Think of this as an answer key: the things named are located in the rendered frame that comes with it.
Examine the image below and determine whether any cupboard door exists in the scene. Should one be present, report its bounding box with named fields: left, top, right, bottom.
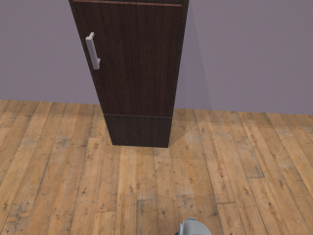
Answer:
left=72, top=0, right=183, bottom=118

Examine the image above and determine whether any handle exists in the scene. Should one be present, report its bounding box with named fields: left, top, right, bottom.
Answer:
left=85, top=32, right=101, bottom=70

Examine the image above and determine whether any robot right thigh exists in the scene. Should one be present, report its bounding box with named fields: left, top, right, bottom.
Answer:
left=178, top=219, right=212, bottom=235

